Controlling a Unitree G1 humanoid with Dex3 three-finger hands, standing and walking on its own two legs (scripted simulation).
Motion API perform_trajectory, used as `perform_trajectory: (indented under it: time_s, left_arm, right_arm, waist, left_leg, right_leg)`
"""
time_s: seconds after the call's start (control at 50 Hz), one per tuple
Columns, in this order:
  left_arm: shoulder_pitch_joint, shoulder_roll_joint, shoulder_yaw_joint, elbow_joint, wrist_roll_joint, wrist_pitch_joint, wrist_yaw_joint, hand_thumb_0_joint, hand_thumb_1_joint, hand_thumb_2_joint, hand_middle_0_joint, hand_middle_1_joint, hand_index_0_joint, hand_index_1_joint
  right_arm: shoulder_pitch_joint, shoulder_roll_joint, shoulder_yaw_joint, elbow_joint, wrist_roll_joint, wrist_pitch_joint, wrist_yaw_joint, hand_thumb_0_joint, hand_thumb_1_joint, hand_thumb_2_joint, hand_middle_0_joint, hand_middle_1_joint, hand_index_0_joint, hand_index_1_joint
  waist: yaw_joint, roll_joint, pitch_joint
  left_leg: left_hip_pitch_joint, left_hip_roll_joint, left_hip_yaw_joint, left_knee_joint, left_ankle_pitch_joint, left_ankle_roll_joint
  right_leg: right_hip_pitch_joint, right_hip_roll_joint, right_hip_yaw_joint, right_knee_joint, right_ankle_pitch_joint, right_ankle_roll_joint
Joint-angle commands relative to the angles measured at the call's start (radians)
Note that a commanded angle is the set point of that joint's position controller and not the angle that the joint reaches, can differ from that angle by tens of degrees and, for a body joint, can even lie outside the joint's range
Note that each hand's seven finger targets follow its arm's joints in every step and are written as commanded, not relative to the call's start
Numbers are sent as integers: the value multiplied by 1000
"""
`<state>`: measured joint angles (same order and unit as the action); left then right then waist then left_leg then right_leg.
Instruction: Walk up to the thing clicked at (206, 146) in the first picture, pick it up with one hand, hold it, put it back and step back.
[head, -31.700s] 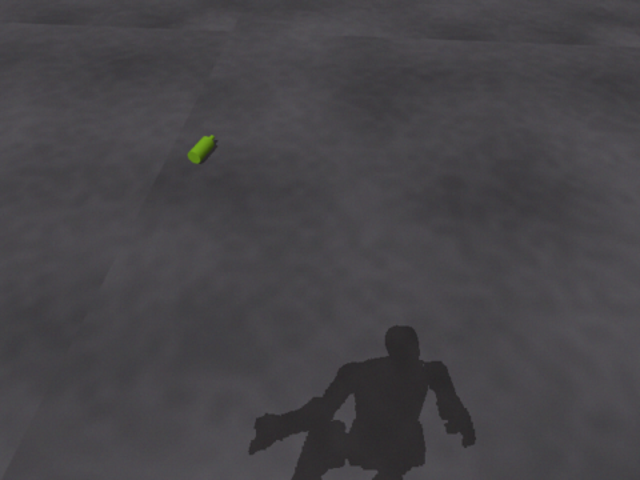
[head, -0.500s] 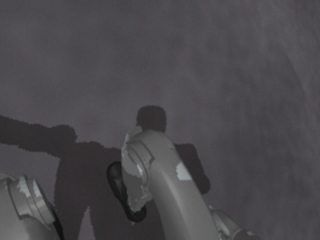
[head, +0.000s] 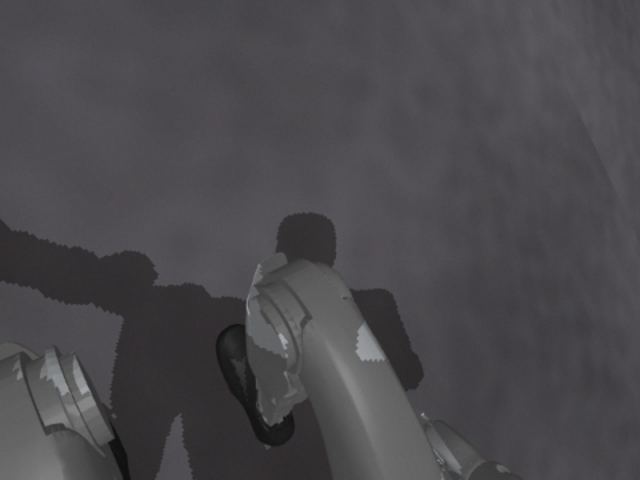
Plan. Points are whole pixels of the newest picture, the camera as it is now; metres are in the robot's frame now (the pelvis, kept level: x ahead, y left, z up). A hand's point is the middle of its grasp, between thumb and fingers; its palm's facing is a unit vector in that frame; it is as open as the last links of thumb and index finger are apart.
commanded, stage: withdraw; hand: left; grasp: from above
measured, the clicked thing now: out of the picture +0.50 +0.34 -0.28
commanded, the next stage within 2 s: home in 0.80 s
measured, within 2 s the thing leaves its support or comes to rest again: neither
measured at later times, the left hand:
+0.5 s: hand out of the picture +0.45 +0.35 -0.07, palm faces -0.47 -0.13 -0.88, open 13.9 cm
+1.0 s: hand out of the picture +0.47 +0.37 -0.10, palm faces -0.39 -0.10 -0.92, open 13.7 cm
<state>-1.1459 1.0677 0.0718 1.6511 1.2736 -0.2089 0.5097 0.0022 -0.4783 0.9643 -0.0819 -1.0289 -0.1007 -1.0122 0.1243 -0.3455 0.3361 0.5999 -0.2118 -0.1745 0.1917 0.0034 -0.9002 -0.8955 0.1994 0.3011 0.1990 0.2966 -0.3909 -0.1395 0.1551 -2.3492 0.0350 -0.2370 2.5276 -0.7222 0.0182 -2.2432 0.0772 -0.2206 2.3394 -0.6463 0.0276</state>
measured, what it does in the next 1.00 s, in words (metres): stands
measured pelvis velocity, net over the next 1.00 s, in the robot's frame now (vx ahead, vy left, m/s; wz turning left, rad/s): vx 0.00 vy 0.00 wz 0.11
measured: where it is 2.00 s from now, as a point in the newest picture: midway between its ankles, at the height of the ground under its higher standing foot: (195, 450)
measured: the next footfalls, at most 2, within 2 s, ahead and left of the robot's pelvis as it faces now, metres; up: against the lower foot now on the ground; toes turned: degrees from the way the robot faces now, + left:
none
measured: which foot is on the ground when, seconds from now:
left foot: down 0.00-1.00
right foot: down 0.00-1.00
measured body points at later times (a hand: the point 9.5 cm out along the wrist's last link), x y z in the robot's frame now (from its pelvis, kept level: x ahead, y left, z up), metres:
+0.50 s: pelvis -0.01 +0.00 +0.06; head +0.22 +0.10 +0.43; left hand +0.47 +0.35 -0.02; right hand +0.10 -0.26 -0.04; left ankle +0.06 +0.12 -0.28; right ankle +0.12 -0.11 -0.28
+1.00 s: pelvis +0.00 +0.00 +0.03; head +0.24 +0.10 +0.40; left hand +0.48 +0.37 -0.05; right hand +0.05 -0.25 -0.07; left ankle +0.06 +0.12 -0.28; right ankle +0.12 -0.11 -0.28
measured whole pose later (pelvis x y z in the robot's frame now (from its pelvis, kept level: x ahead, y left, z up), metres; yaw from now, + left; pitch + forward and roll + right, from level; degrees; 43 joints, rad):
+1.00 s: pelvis +0.00 +0.00 +0.03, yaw +6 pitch +35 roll -10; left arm -1.05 0.85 0.05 1.29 1.18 -0.12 0.21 0.00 -0.43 0.96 -0.15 -0.92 -0.15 -0.92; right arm 0.23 -0.26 0.15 0.64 -0.11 0.03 0.11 0.01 -0.90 -0.89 0.20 0.30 0.20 0.30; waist -0.28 0.01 -0.02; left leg -2.34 0.01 -0.12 2.37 -0.66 0.03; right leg -2.25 0.04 -0.12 2.27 -0.65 0.02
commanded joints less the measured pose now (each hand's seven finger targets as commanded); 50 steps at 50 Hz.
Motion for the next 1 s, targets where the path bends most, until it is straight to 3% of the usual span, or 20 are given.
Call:
perform_trajectory:
  time_s: [0.0, 0.1, 0.12, 0.16, 0.24, 0.28, 0.34, 0.36, 0.46, 0.52, 0.54, 0.6, 0.68, 0.74, 0.78, 0.84, 0.88, 0.92, 0.94, 0.98]
  left_arm:
    - [-279, 266, 38, -264, -23, 33, 22, 0, -526, 984, -66, -1008, -73, -1000]
    - [-216, 208, 54, -454, -69, 86, -61, 0, -538, 993, -66, -994, -66, -994]
    - [-181, 177, 45, -478, -74, 101, -87, 0, -538, 996, -66, -999, -65, -998]
    - [-167, 116, 31, -530, -104, 125, -139, 0, -533, 994, -68, -995, -67, -995]
    - [-171, -47, -55, -579, -150, 163, -267, 0, -524, 996, -70, -992, -68, -993]
    - [-151, -101, -87, -558, -167, 170, -324, 0, -517, 1000, -75, -986, -70, -991]
    - [-190, -122, -102, -572, -173, 155, -373, 0, -480, 985, -96, -971, -92, -974]
    - [-182, -117, -103, -554, -176, 148, -384, 0, -474, 980, -101, -972, -99, -973]
    - [-199, -71, -81, -477, -148, 97, -378, 0, -444, 955, -137, -942, -133, -946]
    - [-226, -43, -70, -410, -120, 62, -336, 0, -451, 958, -123, -951, -123, -951]
    - [-245, -24, -65, -397, -106, 49, -317, 0, -451, 956, -128, -946, -127, -947]
    - [-294, 18, -48, -358, -69, 21, -267, 0, -459, 959, -113, -964, -117, -960]
    - [-389, 73, -30, -342, -41, -2, -212, 0, -495, 978, -96, -984, -98, -981]
    - [-403, 131, 11, -377, -31, 7, -187, 0, -495, 973, -95, -986, -100, -980]
    - [-369, 114, 13, -380, -38, 25, -187, 0, -505, 977, -100, -975, -100, -975]
    - [-329, 108, 14, -475, -57, 53, -214, 0, -498, 970, -106, -962, -105, -962]
    - [-247, 77, 8, -488, -77, 79, -241, 0, -484, 959, -114, -948, -114, -947]
    - [-186, 17, -6, -497, -114, 95, -273, 0, -324, 939, -249, -788, -224, -787]
    - [-176, 23, 4, -528, -131, 100, -290, 0, -244, 947, -249, -708, -225, -707]
    - [-114, 38, 30, -620, -158, 110, -320, 0, -84, 848, -220, -548, -203, -547]
  right_arm:
    - [207, -314, -122, 15, 15, 1, -3, 0, -903, -900, 200, 300, 200, 300]
    - [227, -289, -189, 13, 44, 27, 15, 0, -903, -902, 200, 300, 200, 300]
    - [227, -273, -203, 17, 55, 42, 19, 0, -902, -901, 200, 300, 200, 300]
    - [246, -260, -235, 15, 74, 66, 26, 0, -900, -901, 200, 300, 200, 300]
    - [291, -252, -288, 29, 111, 128, 6, 0, -899, -901, 200, 300, 200, 300]
    - [305, -244, -300, 26, 123, 154, -8, 0, -898, -902, 200, 300, 200, 300]
    - [304, -228, -300, 13, 132, 184, -46, 0, -892, -899, 200, 300, 200, 300]
    - [293, -215, -297, 9, 134, 191, -55, 0, -892, -899, 200, 300, 200, 300]
    - [267, -184, -268, 5, 125, 207, -95, 0, -892, -898, 200, 300, 200, 300]
    - [250, -177, -249, 6, 117, 203, -106, 0, -889, -896, 200, 300, 200, 300]
    - [247, -178, -241, 12, 114, 202, -107, 0, -891, -897, 200, 300, 200, 300]
    - [237, -192, -230, 20, 103, 193, -111, 0, -889, -895, 200, 300, 200, 300]
    - [248, -206, -222, 28, 86, 183, -110, 0, -892, -895, 200, 300, 200, 300]
    - [261, -215, -228, 23, 78, 175, -107, 0, -893, -895, 200, 300, 200, 300]
    - [276, -216, -235, 22, 75, 175, -104, 0, -897, -897, 200, 300, 200, 300]
    - [298, -217, -255, 18, 88, 182, -100, 0, -899, -898, 200, 300, 200, 300]
    - [317, -216, -275, 17, 99, 193, -97, 0, -900, -898, 200, 300, 200, 300]
    - [332, -213, -290, 21, 107, 203, -95, 0, -884, -895, 200, 299, 199, 299]
    - [333, -219, -301, 20, 113, 208, -97, 0, -885, -895, 199, 299, 199, 299]
    - [340, -219, -316, 10, 121, 215, -96, 0, -889, -896, 200, 300, 199, 300]
  waist:
    - [5, 690, -765]
    - [70, 737, -883]
    - [93, 734, -916]
    - [96, 675, -914]
    - [73, 578, -867]
    - [66, 505, -820]
    - [59, 417, -777]
    - [70, 405, -759]
    - [91, 350, -757]
    - [84, 359, -747]
    - [93, 385, -750]
    - [84, 436, -778]
    - [53, 474, -811]
    - [77, 547, -877]
    - [79, 571, -908]
    - [105, 613, -996]
    - [118, 579, -1006]
    - [120, 531, -970]
    - [128, 527, -949]
    - [166, 531, -1000]
  left_leg:
    - [584, 25, 76, -279, 317, -19]
    - [606, 16, 100, -306, 342, -18]
    - [602, 18, 108, -315, 346, -14]
    - [578, 10, 113, -351, 305, -9]
    - [603, -1, 107, -426, 267, -8]
    - [583, -6, 107, -440, 243, -4]
    - [522, -20, 120, -455, 194, 7]
    - [509, -22, 130, -461, 187, 7]
    - [468, -29, 166, -441, 202, 16]
    - [451, -31, 161, -443, 165, 17]
    - [456, -32, 163, -446, 158, 17]
    - [490, -31, 154, -433, 153, 12]
    - [492, -31, 151, -401, 149, 11]
    - [558, -27, 158, -402, 176, 3]
    - [593, -23, 158, -402, 201, 1]
    - [637, -20, 159, -417, 251, -2]
    - [636, -22, 164, -425, 281, 2]
    - [626, -25, 155, -449, 285, 1]
    - [630, -26, 151, -457, 281, 0]
    - [691, -28, 153, -469, 327, -2]
  right_leg:
    - [384, 31, -45, -178, 304, -59]
    - [370, 23, -18, -191, 308, -68]
    - [380, 28, -6, -192, 307, -67]
    - [378, 21, 5, -222, 277, -66]
    - [360, 12, 20, -286, 244, -74]
    - [351, 9, 28, -313, 219, -79]
    - [366, 0, 43, -356, 173, -82]
    - [387, 2, 53, -363, 160, -83]
    - [442, 0, 87, -379, 157, -75]
    - [412, 2, 92, -365, 108, -77]
    - [392, -1, 86, -355, 112, -74]
    - [353, 1, 76, -318, 112, -76]
    - [351, 0, 76, -297, 105, -73]
    - [359, -6, 71, -278, 132, -75]
    - [357, -6, 59, -268, 165, -73]
    - [380, -7, 53, -264, 208, -76]
    - [400, -9, 54, -281, 228, -74]
    - [389, -11, 44, -298, 228, -73]
    - [368, -15, 45, -306, 217, -77]
    - [406, -17, 54, -325, 234, -82]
